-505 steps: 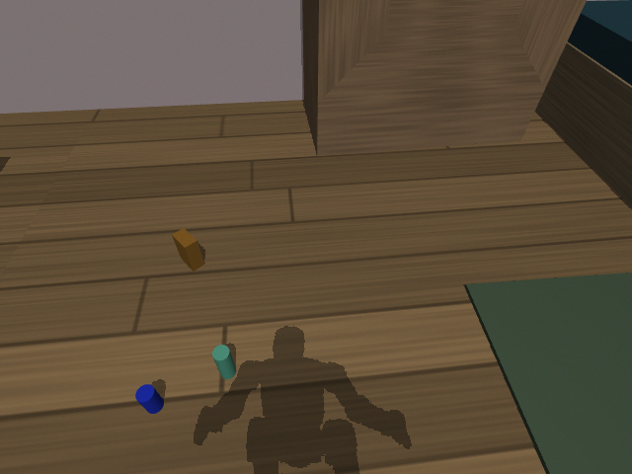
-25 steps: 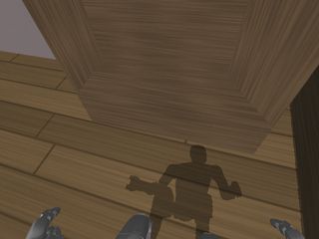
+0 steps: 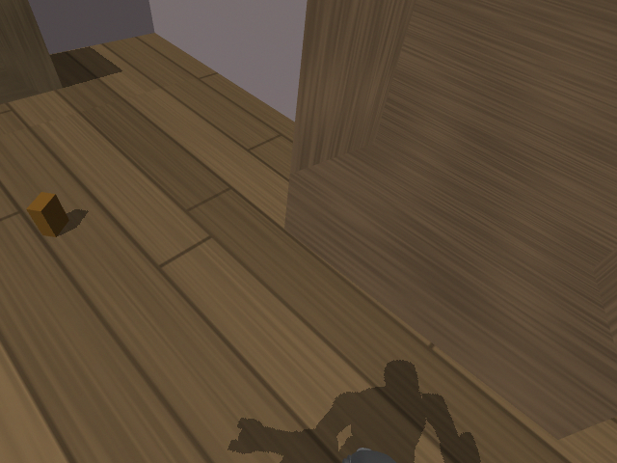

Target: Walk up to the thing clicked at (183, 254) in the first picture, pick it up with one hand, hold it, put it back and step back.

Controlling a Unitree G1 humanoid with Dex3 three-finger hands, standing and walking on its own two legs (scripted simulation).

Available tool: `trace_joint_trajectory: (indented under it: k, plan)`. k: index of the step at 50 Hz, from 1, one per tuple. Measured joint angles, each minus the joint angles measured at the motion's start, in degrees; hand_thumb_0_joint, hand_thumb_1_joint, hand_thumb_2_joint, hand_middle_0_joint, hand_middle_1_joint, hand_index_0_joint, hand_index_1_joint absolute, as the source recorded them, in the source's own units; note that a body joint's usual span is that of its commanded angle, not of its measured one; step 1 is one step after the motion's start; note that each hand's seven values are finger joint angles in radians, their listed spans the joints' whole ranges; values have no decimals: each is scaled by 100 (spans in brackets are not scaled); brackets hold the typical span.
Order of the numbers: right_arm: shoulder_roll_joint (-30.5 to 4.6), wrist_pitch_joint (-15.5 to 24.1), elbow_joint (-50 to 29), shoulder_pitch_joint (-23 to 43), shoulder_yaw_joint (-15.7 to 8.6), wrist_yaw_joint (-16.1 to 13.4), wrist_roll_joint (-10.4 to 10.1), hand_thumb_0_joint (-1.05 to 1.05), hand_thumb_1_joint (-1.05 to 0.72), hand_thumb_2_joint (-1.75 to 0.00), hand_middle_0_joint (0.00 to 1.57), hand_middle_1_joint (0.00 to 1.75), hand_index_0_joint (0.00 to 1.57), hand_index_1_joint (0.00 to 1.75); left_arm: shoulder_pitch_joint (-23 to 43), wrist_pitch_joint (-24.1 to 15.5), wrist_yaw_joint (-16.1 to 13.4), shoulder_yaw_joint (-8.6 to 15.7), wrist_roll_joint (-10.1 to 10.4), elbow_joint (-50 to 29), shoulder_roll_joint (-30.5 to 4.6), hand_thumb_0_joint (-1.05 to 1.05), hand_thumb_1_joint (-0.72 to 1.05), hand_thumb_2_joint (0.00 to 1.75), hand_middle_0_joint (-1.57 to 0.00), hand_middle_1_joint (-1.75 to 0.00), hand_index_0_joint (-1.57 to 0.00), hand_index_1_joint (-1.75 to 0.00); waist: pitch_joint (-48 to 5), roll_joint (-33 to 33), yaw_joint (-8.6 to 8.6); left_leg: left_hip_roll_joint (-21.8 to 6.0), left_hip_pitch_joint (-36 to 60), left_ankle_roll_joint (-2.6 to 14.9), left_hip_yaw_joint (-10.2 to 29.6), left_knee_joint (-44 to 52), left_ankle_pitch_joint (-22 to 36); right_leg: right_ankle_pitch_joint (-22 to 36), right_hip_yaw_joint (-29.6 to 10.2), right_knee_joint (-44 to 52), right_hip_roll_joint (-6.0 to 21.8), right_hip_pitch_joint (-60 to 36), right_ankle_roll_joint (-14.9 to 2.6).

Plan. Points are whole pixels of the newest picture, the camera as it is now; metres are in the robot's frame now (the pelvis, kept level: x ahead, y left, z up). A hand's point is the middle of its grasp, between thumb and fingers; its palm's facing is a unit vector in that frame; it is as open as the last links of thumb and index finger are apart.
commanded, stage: walk up
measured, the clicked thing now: (49, 215) +1.08 +0.99 -0.69
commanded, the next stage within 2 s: none
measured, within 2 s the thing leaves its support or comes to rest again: neither
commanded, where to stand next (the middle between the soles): +0.12 -0.04 m, yaw +38 degrees
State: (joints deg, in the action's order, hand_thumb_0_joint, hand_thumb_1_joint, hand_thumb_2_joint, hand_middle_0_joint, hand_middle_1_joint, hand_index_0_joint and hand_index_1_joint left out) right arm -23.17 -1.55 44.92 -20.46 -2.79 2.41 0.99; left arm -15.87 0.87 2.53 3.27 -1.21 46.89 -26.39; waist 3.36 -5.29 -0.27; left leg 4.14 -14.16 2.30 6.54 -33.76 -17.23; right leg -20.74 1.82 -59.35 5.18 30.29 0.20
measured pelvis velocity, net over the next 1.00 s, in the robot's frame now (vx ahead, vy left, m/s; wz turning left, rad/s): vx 0.02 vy -0.07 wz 0.54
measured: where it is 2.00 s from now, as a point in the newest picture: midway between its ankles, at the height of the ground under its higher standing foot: outside the picture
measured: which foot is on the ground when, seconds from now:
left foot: down 0.00-0.30, up 0.32-0.62, down 0.64-1.00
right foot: up 0.00-0.24, down 0.26-0.68, up 0.70-1.00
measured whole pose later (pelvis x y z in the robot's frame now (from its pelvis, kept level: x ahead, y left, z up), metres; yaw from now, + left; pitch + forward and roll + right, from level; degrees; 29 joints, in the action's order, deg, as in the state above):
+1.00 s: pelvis +0.02 -0.07 -0.02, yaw +31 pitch -1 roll -1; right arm -23.3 0.2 44.3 -13.3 -2.3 -0.4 2.2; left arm -17.0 2.2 1.1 4.0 -1.0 48.7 -25.3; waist 5.2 -1.8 -0.5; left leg 2.8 -27.9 1.8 6.1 -42.2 -13.4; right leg -32.5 0.5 -49.0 2.9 19.7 -0.4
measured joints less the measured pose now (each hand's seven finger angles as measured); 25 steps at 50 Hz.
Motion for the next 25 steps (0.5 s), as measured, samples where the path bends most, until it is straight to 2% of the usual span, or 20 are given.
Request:
trace_joint_trajectory:
  k: [3,6,11,12,13,14,15,16,17,19,21,25]
  plan:
    - [24,132,-22,-41,20,-119,-13,1,-90,-90,20,30,20,30,-9,57,-1,-42,-17,8,83,1,91,90,-21,-30,-20,-30,-28,6,-40,175,49,22,193,82,15,176,-104,396,-110,-40,-17]
    - [39,245,-118,-39,27,-217,-26,1,-90,-90,20,30,20,30,21,64,-33,-54,-41,-35,122,1,91,90,-21,-30,-21,-30,28,78,-61,294,-5,10,418,-33,-67,52,-127,769,-226,-168,-57]
    - [5,363,-339,95,34,-349,-31,1,-90,-90,20,30,20,30,237,-6,-105,-42,-31,-220,160,1,91,90,-21,-30,-20,-30,268,264,-73,446,-256,-105,781,-474,-310,-70,-218,1433,-425,-464,-233]
    - [-16,361,-381,127,33,-368,-41,1,-90,-90,20,30,20,30,286,-39,-117,-43,-31,-276,171,1,91,90,-21,-30,-20,-30,309,316,-80,470,-329,-141,853,-607,-383,24,-245,1688,-473,-579,-283]
    - [-46,352,-417,169,31,-384,-61,1,-90,-90,20,30,20,30,332,-83,-127,-40,-37,-331,189,1,91,90,-21,-30,-20,-30,354,378,-105,481,-404,-184,909,-766,-475,379,-250,1945,-512,-682,-287]
    - [-90,332,-413,263,17,-403,-98,1,-90,-90,20,30,20,30,397,-124,-143,-37,-48,-363,249,1,91,90,-21,-30,-20,-30,446,522,-129,428,-475,-201,952,-980,-532,488,-168,1964,-578,-720,-231]
    - [-101,301,-392,361,5,-429,-136,1,-90,-90,20,30,20,30,439,-152,-147,-55,-48,-416,286,1,91,90,-21,-30,-20,-30,520,619,-129,391,-606,-180,882,-1296,-453,449,-71,1929,-597,-750,-200]
    - [-77,267,-371,433,8,-468,-140,1,-90,-90,20,30,20,30,472,-166,-133,-75,-44,-469,296,1,91,90,-21,-30,-20,-30,566,627,-122,369,-776,-178,644,-1692,-733,378,7,1883,-542,-782,-196]
    - [-38,241,-347,480,25,-501,-118,1,-90,-90,20,30,20,30,510,-164,-116,-89,-36,-499,293,1,91,90,-21,-30,-20,-30,588,558,-120,355,-949,-191,321,-2092,-1095,314,61,1850,-427,-822,-209]
    - [-14,232,-316,522,60,-482,-76,1,-90,-90,20,30,20,30,576,-137,-107,-91,-19,-523,342,1,91,90,-21,-30,-21,-30,618,426,-125,281,-1189,-248,-192,-2670,-1390,274,163,1923,-182,-983,-228]
    - [-75,246,-316,545,48,-400,-42,1,-90,-90,20,30,20,30,549,-157,-137,-124,-21,-552,423,1,91,90,-21,-30,-21,-30,599,407,-166,138,-1328,-260,-427,-2862,-1264,308,250,2060,-46,-1118,-221]
    - [-174,277,-289,648,-18,-290,-46,1,-90,-90,20,30,20,30,383,-153,-128,-157,-51,-539,448,1,91,90,-21,-30,-21,-30,559,442,-225,-166,-1338,-261,-507,-2388,-728,312,423,2155,37,-1259,-202]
